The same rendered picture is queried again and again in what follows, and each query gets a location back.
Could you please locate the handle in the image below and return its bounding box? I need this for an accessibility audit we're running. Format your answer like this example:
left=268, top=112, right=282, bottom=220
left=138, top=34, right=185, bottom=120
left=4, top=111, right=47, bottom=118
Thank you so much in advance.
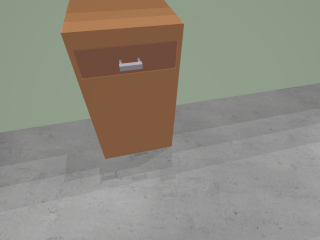
left=119, top=58, right=143, bottom=72

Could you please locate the cabinet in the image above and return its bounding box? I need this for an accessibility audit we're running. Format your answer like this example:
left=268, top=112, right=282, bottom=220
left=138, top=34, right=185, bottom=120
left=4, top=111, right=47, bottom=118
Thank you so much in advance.
left=61, top=0, right=184, bottom=159

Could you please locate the drawer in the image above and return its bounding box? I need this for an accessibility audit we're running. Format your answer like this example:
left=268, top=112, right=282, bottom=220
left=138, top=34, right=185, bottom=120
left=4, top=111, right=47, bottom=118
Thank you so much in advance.
left=73, top=40, right=177, bottom=79

